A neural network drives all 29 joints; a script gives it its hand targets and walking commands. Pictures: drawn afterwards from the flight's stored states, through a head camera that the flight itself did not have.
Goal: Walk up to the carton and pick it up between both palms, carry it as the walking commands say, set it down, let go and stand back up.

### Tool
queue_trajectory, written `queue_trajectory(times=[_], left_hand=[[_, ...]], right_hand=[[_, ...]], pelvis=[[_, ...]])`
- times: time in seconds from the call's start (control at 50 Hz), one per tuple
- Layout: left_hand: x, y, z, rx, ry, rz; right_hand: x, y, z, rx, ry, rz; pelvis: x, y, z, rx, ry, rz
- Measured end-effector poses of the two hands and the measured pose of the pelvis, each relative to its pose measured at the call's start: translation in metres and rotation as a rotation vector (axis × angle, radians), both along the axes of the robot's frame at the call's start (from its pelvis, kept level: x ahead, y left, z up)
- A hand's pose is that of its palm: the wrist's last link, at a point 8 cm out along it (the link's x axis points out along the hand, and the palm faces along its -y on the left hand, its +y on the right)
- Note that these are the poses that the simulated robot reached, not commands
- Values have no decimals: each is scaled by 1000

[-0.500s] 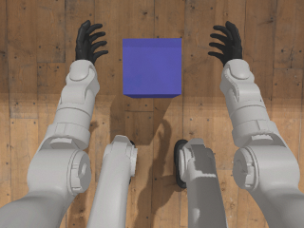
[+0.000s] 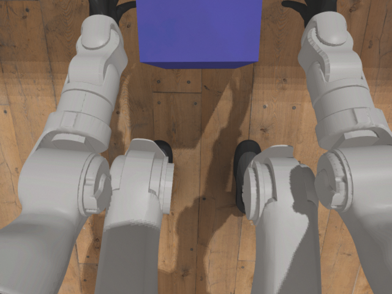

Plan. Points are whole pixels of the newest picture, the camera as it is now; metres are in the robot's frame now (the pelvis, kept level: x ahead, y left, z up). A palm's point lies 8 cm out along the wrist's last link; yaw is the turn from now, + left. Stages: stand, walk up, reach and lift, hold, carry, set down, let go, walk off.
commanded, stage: reach and lift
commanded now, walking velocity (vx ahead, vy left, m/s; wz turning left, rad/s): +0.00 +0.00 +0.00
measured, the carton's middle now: (199, 20) +0.53 +0.02 -0.29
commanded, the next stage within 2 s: none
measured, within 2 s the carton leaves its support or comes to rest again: leaves its support in 1.28 s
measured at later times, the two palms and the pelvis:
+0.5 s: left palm (108, 13) +0.52 +0.16 -0.22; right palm (310, 12) +0.53 -0.16 -0.23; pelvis -0.01 +0.00 -0.04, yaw +0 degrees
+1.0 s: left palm (121, 10) +0.52 +0.14 -0.22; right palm (289, 4) +0.54 -0.13 -0.23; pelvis +0.00 +0.00 -0.04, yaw +1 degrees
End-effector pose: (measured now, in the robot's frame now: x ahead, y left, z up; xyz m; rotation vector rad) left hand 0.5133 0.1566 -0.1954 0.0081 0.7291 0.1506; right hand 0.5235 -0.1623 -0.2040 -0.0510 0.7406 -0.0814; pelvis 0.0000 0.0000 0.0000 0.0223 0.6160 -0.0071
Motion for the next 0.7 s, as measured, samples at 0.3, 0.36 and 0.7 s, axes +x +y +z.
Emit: queue_trajectory(times=[0.3,0.36,0.7], left_hand=[[4,14,-32,11,19,-4],[10,9,-28,7,2,-10],[10,-5,-31,7,27,-38]], right_hand=[[5,-6,-32,-7,22,8],[6,-4,-30,-6,13,12],[6,10,-31,-3,23,37]], pelvis=[[-4,0,-36,-5,-77,12],[-5,0,-36,-6,-79,13],[-7,0,-34,-3,-69,17]])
